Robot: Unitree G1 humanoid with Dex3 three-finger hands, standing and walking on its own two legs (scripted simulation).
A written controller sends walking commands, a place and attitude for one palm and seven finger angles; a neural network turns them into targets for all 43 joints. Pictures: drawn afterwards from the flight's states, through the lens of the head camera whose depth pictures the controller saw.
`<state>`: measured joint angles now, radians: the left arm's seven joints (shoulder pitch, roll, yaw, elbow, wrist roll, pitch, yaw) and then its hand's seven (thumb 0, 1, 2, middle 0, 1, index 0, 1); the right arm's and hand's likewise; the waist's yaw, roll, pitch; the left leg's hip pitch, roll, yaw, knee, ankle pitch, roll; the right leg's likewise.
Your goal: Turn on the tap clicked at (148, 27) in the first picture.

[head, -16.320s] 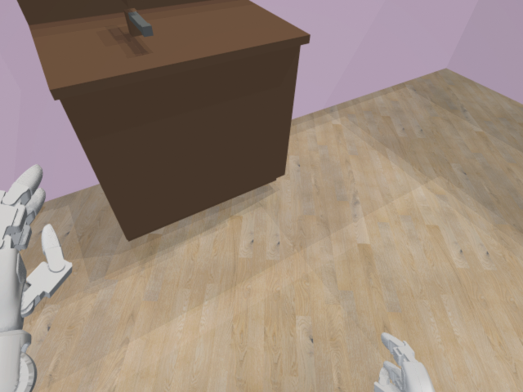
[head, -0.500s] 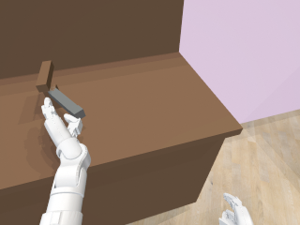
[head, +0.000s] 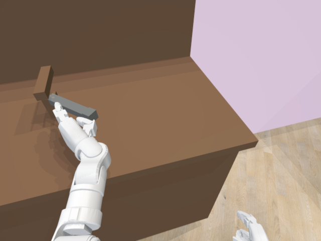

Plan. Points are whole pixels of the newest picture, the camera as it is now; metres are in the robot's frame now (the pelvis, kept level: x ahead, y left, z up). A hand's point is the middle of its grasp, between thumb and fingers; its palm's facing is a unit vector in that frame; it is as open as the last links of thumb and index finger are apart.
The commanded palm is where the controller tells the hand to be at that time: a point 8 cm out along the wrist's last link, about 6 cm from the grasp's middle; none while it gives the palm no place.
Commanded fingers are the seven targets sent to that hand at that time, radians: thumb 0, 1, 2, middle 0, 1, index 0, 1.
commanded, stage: push the lever round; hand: left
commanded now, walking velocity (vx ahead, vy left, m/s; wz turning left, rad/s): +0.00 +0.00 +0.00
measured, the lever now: (90, 115) +0.39 +0.23 +0.12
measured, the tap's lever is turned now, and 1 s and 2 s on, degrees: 46 77 81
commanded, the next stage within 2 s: lift the hand up off the lever in 0.96 s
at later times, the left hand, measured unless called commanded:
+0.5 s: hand (104, 114) +0.40 +0.19 +0.12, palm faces +0.81 -0.57 -0.10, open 7.9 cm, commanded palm +0.36 +0.20 +0.11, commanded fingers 0.00 0.90 0.90 -0.15 -0.15 -0.15 -0.15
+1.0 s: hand (112, 104) +0.45 +0.18 +0.12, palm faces +0.82 -0.56 -0.13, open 7.8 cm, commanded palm +0.39 +0.19 +0.11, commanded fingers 0.00 0.90 0.90 -0.15 -0.15 -0.15 -0.15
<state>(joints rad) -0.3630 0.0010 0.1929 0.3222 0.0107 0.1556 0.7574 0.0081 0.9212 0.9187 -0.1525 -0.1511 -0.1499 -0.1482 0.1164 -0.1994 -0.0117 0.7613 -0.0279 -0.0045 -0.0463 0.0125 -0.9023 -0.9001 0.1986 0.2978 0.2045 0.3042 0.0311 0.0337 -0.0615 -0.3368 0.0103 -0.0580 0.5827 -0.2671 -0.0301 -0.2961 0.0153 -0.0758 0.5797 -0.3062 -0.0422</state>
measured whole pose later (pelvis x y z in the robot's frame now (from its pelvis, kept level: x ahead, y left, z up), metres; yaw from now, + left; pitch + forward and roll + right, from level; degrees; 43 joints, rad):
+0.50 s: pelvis +0.00 -0.01 +0.00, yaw +0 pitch +4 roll +0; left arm -0.57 -0.03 0.25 0.54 0.06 0.16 0.89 0.01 0.92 0.91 -0.15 -0.15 -0.11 -0.13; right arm 0.15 -0.20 -0.03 0.80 -0.05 0.00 0.00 0.01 -0.90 -0.90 0.20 0.30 0.20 0.30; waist 0.02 0.03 -0.09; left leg -0.41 0.01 -0.07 0.62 -0.28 -0.04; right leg -0.37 0.02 -0.09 0.62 -0.33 -0.05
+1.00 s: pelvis +0.00 -0.01 -0.01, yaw +0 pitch +8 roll +0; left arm -0.77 0.04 0.35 0.78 0.11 0.09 0.93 0.02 0.95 0.92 -0.15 -0.15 -0.11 -0.13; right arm 0.20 -0.21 -0.04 0.82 -0.08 -0.01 0.02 0.01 -0.90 -0.90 0.20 0.30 0.20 0.30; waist -0.03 0.03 -0.11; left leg -0.50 0.02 -0.07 0.65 -0.29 -0.05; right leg -0.47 0.03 -0.09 0.66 -0.34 -0.06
